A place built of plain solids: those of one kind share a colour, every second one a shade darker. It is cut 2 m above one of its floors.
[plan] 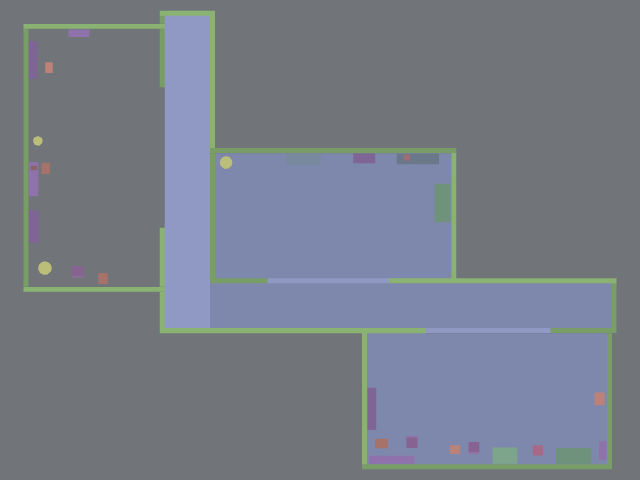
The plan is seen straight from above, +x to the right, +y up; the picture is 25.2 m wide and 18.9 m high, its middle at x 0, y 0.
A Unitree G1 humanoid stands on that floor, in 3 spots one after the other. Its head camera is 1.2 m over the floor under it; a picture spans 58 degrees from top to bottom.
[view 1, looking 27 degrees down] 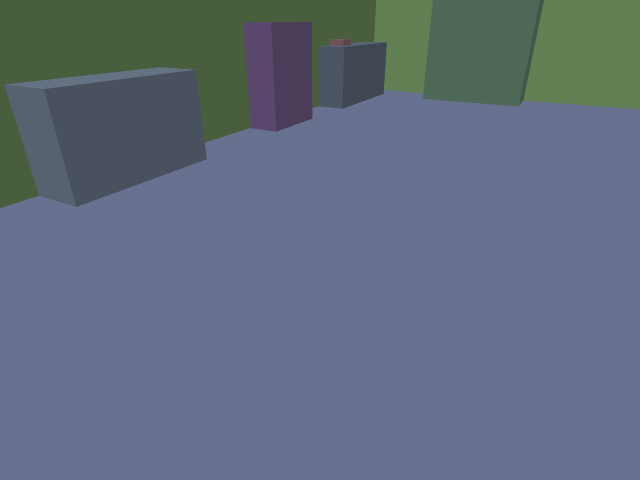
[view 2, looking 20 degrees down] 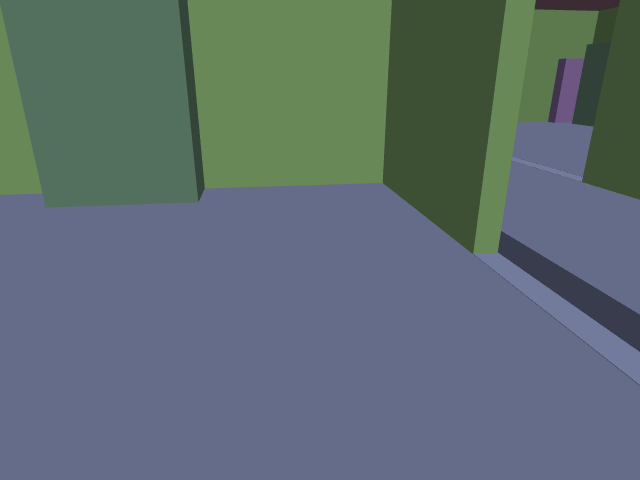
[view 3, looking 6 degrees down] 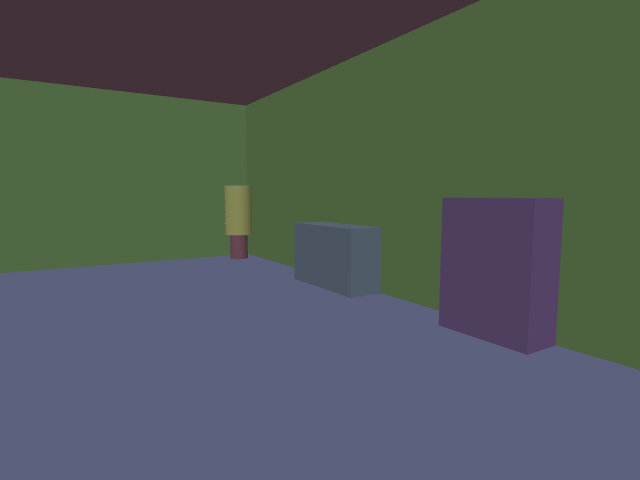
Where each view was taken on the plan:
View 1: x -2.99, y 0.04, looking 29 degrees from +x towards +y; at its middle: floor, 2.64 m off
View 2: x -0.09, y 0.04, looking -8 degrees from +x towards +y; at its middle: floor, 3.51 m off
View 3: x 4.02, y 0.04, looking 148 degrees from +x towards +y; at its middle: sideboard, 5.53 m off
